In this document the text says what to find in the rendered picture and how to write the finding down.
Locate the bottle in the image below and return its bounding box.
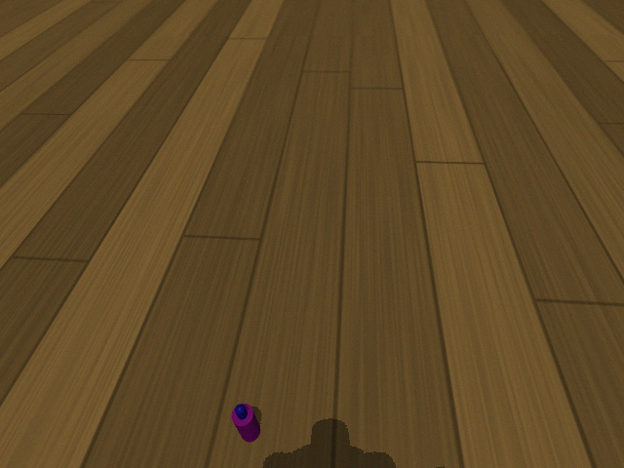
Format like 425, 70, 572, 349
232, 404, 260, 442

